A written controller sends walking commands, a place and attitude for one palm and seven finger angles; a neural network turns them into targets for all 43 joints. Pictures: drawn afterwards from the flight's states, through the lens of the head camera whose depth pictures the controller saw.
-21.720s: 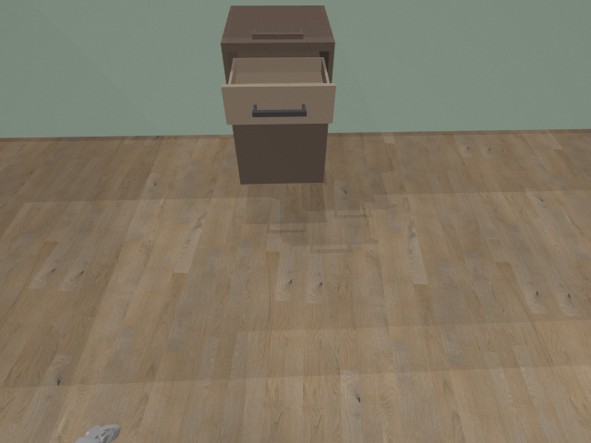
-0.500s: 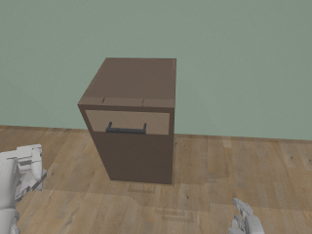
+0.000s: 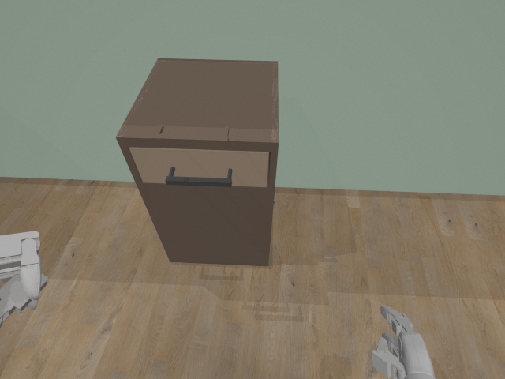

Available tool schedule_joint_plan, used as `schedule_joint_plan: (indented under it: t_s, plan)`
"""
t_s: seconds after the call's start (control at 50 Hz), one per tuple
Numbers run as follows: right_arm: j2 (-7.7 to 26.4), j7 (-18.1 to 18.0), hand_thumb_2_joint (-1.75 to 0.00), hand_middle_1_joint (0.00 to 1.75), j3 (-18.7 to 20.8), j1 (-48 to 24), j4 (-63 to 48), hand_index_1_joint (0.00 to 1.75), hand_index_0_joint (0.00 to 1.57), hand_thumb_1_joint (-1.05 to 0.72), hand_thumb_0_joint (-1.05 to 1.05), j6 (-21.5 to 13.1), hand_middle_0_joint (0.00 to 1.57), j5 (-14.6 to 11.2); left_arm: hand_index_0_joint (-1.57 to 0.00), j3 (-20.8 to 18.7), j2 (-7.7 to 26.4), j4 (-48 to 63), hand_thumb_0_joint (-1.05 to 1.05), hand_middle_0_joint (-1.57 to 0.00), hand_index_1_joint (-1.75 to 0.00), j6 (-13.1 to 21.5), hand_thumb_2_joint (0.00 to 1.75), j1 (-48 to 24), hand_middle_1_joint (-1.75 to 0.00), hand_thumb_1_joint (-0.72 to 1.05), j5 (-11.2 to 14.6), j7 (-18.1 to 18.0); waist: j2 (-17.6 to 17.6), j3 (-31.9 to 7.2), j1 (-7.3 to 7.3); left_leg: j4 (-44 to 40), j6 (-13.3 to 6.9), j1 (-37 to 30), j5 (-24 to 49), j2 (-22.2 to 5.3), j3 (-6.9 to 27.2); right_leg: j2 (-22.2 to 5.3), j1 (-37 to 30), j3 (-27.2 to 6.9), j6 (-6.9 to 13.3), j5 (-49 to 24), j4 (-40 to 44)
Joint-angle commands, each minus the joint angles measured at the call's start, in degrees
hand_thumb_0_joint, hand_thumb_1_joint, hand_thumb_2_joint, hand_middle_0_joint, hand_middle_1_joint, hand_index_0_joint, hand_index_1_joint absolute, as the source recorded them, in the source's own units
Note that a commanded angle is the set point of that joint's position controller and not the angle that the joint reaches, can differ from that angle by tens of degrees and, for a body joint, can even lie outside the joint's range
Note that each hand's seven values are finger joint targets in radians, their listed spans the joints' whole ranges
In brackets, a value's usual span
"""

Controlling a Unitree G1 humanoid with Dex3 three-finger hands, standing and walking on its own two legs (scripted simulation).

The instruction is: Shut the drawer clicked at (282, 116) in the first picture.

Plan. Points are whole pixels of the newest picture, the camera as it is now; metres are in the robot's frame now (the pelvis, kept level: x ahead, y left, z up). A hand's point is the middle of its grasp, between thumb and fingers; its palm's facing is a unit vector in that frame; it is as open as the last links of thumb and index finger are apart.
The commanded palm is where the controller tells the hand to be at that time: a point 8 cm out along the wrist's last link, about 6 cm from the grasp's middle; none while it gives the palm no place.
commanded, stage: step back with the hand held close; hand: left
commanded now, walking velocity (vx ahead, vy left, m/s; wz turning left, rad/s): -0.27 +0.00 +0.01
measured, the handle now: (200, 176) +0.65 +0.20 -0.17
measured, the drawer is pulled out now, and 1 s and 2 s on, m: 0.00 0.00 0.00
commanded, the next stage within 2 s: stop stepping back and stand still in 0.94 s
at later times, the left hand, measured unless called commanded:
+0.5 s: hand (15, 328) +0.14 +0.25 +0.16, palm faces +0.36 -0.79 -0.50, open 3.2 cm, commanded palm +0.06 +0.28 +0.18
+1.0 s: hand out of the picture +0.06 +0.24 +0.16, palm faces +0.33 -0.84 -0.44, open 3.2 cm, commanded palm +0.00 +0.28 +0.18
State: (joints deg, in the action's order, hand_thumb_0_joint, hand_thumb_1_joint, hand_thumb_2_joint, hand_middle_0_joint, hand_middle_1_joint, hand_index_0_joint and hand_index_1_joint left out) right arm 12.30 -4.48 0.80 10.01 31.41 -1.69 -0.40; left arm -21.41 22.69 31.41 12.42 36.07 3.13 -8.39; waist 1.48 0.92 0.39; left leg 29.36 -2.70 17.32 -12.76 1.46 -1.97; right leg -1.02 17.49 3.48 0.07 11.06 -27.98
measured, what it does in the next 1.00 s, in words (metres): walks backwards: right foot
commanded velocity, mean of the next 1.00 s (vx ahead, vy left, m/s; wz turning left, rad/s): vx -0.37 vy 0.00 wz -0.05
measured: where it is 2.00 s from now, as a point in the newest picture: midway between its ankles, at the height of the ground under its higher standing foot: outside the picture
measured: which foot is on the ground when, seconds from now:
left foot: down 0.00-1.00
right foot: down 0.00-0.70, up 0.72-0.98, down 1.00-1.00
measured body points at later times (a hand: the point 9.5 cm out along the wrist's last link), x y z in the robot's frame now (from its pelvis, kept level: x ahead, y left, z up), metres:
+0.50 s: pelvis -0.06 +0.00 -0.01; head -0.01 +0.02 +0.44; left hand +0.12 +0.29 +0.19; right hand +0.13 -0.24 -0.09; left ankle +0.03 +0.09 -0.74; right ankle -0.01 -0.12 -0.74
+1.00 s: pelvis -0.14 +0.00 -0.01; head -0.09 +0.04 +0.43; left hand +0.04 +0.28 +0.19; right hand +0.05 -0.20 -0.09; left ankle +0.03 +0.09 -0.74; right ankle -0.29 -0.12 -0.74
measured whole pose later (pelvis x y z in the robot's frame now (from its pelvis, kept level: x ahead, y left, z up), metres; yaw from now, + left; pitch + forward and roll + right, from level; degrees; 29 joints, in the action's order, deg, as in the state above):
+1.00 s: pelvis -0.14 +0.00 -0.01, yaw -3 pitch +7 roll -3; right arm 7.3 -1.6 -0.7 7.1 35.3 -7.9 3.1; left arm -24.1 24.8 37.7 18.3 34.5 3.3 -8.0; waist -2.7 -0.3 2.3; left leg 21.0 -2.4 33.5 5.6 -3.3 -5.0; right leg 2.0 5.3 0.3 2.6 25.4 -23.0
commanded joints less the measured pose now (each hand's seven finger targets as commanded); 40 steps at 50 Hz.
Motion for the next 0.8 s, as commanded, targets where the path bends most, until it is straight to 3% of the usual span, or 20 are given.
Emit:
schedule_joint_plan:
  t_s: [0.0,0.04,0.14,0.18,0.22,0.26,0.32,0.36,0.42,0.48,0.54,0.58,0.62,0.64,0.66,0.68,0.7,0.72,0.74,0.78]
  plan:
    - [7.8,-0.1,-0.9,0.3,2.4,-4.2,-8.6,0.3,0.2,-0.9,0.0,-3.4,0.2,-0.3,-1.4,-5.1,7.0,9.1,0.0,-1.4,-1.6,3.7,0.9,-1.3,-1.6,0.9,-0.6,-1.0,0.1,-2.0,-0.85,-10.6,-1.8,15.0,-15.2,-7.3,8.7,-2.4,-10.2,-7.2,0.1,4.0,2.3]
    - [7.8,0.1,-0.9,0.3,2.5,-3.6,-8.7,0.3,0.2,-0.9,0.0,-3.8,0.2,-0.1,-1.4,-4.9,7.1,10.3,0.0,-1.4,-1.6,4.0,0.9,-2.2,-1.6,0.9,-1.0,-1.2,-2.3,-1.7,-1.05,-7.8,-1.6,14.2,-17.1,-6.0,8.1,-3.3,-7.2,-8.8,0.5,9.8,5.9]
    - [8.0,0.0,-0.9,0.3,2.2,-2.6,-8.5,0.3,0.2,-0.9,0.0,-4.8,0.2,0.5,-1.4,-5.1,8.3,14.9,0.0,-1.4,-1.6,5.3,0.9,-3.4,-1.6,0.9,-1.3,-2.1,-0.5,-3.0,-1.61,-4.9,-1.2,9.3,-16.5,-5.2,8.3,-4.0,-1.2,-9.0,1.4,15.5,8.9]
    - [7.9,-0.2,-0.9,0.3,2.0,-2.9,-8.5,0.3,0.2,-0.9,0.0,-5.2,0.2,0.6,-1.4,-6.1,9.0,16.6,0.0,-1.4,-1.6,5.6,0.9,-2.5,-1.6,0.9,-1.3,-2.3,4.0,-4.8,-1.48,-10.0,-1.6,11.3,-15.8,-7.0,10.7,-1.4,-5.5,-6.4,0.4,9.8,3.9]
    - [8.3,-0.3,-0.9,0.3,1.9,-3.4,-8.8,0.3,0.2,-0.9,0.0,-5.6,0.2,0.6,-1.4,-7.0,9.0,16.6,0.0,-1.4,-1.6,5.9,0.9,-1.8,-1.6,0.9,-1.8,-2.4,9.6,-5.8,-0.9,-16.8,-3.3,20.1,-19.9,-10.9,15.0,2.2,-15.2,-4.2,-0.6,2.4,-6.7]
    - [8.0,-0.5,-0.9,0.3,2.4,-4.1,-9.2,0.3,0.2,-0.9,0.0,-5.9,0.2,0.6,-1.4,-8.2,9.2,15.3,0.0,-1.4,-1.6,6.2,0.9,-1.2,-1.6,0.9,-2.5,-2.0,10.9,-6.0,-0.34,-18.1,-4.2,25.8,-23.1,-13.0,16.4,3.7,-19.8,-4.5,-1.1,-1.2,-11.5]
    - [7.8,-0.3,-0.9,0.3,2.9,-4.0,-8.7,0.3,0.2,-0.9,0.0,-6.2,0.2,0.5,-1.4,-9.8,10.0,13.9,0.0,-1.4,-1.6,6.7,0.9,-0.3,-1.6,0.9,-2.4,-1.5,5.3,-5.8,-0.49,-13.0,-4.4,26.5,-16.8,-11.4,14.2,3.2,-20.3,-6.9,-0.7,-7.3,-10.5]
    - [7.8,0.0,-0.9,0.3,3.2,-3.1,-7.5,0.3,0.2,-0.9,0.0,-6.0,0.2,0.7,-1.4,-10.1,9.9,12.9,0.0,-1.4,-1.6,6.9,0.9,0.9,-1.6,0.9,-1.7,-1.0,0.7,-7.1,-0.93,-8.2,-3.0,20.1,-6.2,-8.9,11.9,1.3,-16.8,-9.3,0.2,-14.9,-6.0]
    - [7.7,0.5,-0.9,0.3,3.6,-3.0,-6.2,0.3,0.2,-0.9,0.0,-5.9,0.2,0.4,-1.4,-8.4,9.4,13.9,0.0,-1.4,-1.6,7.7,0.9,-0.2,-1.6,0.9,-1.0,-0.4,-1.4,-10.8,-1.43,-1.7,-1.2,9.7,1.3,-6.3,7.9,-2.0,-9.1,-12.4,1.3,-17.1,-2.0]
    - [7.4,0.7,-0.9,0.3,3.9,-3.3,-6.1,0.3,0.2,-0.9,0.0,-5.4,0.2,0.4,-1.4,-8.6,10.3,14.6,0.0,-1.4,-1.6,8.0,0.9,0.7,-1.6,0.9,-0.7,-0.5,-2.8,-10.9,-1.95,1.7,-0.2,5.4,-2.2,-4.6,6.4,-4.8,-2.4,-14.9,2.8,-9.0,3.1]
    - [7.2,0.7,-0.9,0.3,4.0,-3.5,-6.1,0.3,0.2,-0.9,0.0,-4.7,0.2,0.2,-1.4,-9.2,11.5,15.8,0.0,-1.4,-1.6,8.6,0.9,0.4,-1.6,0.9,-0.4,-1.1,-3.8,-8.2,-2.38,5.1,0.6,4.1,-10.1,-2.8,6.3,-7.0,5.0,-17.0,4.6,6.2,8.9]
    - [6.7,0.5,-0.9,0.3,3.9,-3.7,-5.8,0.3,0.2,-0.9,0.0,-4.3,0.2,0.4,-1.4,-10.5,12.5,15.9,0.0,-1.4,-1.6,8.8,0.9,0.8,-1.6,0.9,-0.4,-2.0,-2.8,-7.7,-2.45,4.5,0.7,2.8,-9.3,-3.0,6.9,-7.1,7.7,-15.9,4.7,8.6,9.6]
    - [7.1,0.3,-0.9,0.3,3.6,-4.1,-6.1,0.3,0.2,-0.9,0.0,-4.3,0.2,0.6,-1.4,-10.1,12.0,16.3,0.0,-1.4,-1.6,9.1,0.9,0.6,-1.6,0.9,-0.6,-2.0,0.5,-6.9,-2.64,-0.9,-0.4,3.7,-9.5,-5.2,9.7,-3.3,7.6,-11.7,3.1,7.9,5.6]
    - [7.6,0.0,-0.9,0.3,3.5,-4.3,-6.5,0.3,0.2,-0.9,0.0,-4.8,0.2,0.6,-1.4,-10.2,11.8,16.7,0.0,-1.4,-1.6,9.3,0.9,0.6,-1.6,0.9,-0.8,-1.9,4.2,-6.7,-2.62,-7.3,-1.7,8.0,-11.6,-8.3,13.0,0.7,3.1,-8.2,1.4,6.5,0.2]
    - [8.3,-0.3,-0.9,0.3,3.5,-5.5,-7.0,0.3,0.2,-0.9,0.0,-5.6,0.2,0.8,-1.4,-10.6,11.5,17.0,0.0,-1.4,-1.6,9.3,0.9,0.5,-1.6,0.9,-1.2,-1.6,11.3,-7.1,-2.04,-15.9,-3.7,17.0,-16.3,-13.3,18.1,5.1,-6.6,-5.0,-0.2,3.2,-10.3]
    - [8.5,-0.4,-0.9,0.3,3.6,-5.6,-7.4,0.3,0.2,-0.9,0.0,-6.2,0.2,0.9,-1.4,-11.1,11.5,17.1,0.0,-1.4,-1.6,9.5,0.9,-0.1,-1.6,0.9,-1.9,-1.2,15.2,-8.0,-1.44,-21.8,-5.7,23.7,-24.0,-18.0,22.9,7.6,-12.9,-4.5,-0.7,5.8,-20.8]
    - [8.3,-0.4,-0.9,0.3,3.7,-5.1,-7.0,0.3,0.2,-0.9,0.0,-6.8,0.2,1.4,-1.4,-11.2,11.3,17.0,0.0,-1.4,-1.6,9.6,0.9,-1.2,-1.6,0.9,-2.3,-0.9,15.5,-7.3,-1.51,-25.1,-7.1,27.8,-30.3,-20.7,24.4,8.1,-14.7,-5.6,-0.9,9.7,-29.2]
    - [8.1,-0.3,-0.9,0.3,3.9,-4.4,-6.3,0.3,0.2,-0.9,0.0,-7.1,0.2,1.6,-1.4,-11.7,11.1,16.0,0.0,-1.4,-1.6,9.6,0.9,-1.5,-1.6,0.9,-2.5,-0.8,13.9,-6.7,-1.67,-25.3,-7.8,28.7,-31.2,-21.7,24.2,8.1,-14.2,-6.5,-0.9,11.2,-33.7]
    - [7.7,-0.1,-0.9,0.3,4.0,-4.0,-6.2,0.3,0.2,-0.9,0.0,-7.3,0.2,1.8,-1.4,-11.8,11.2,16.0,0.0,-1.4,-1.6,9.3,0.9,-2.1,-1.6,0.9,-2.3,-1.0,10.2,-6.2,-1.55,-22.8,-8.0,26.6,-26.9,-21.0,22.8,7.3,-11.6,-7.1,-0.6,12.6,-33.7]
    - [7.2,0.6,-0.9,0.3,3.9,-3.8,-5.6,0.3,0.2,-0.9,0.0,-7.8,0.2,1.8,-1.4,-9.4,9.3,15.9,0.0,-1.4,-1.6,8.8,0.9,-1.1,-1.6,0.9,-1.3,-0.7,6.3,-6.6,-0.98,-18.4,-6.4,15.0,-16.8,-18.2,17.6,6.0,-4.7,-5.6,-0.2,16.6,-26.6]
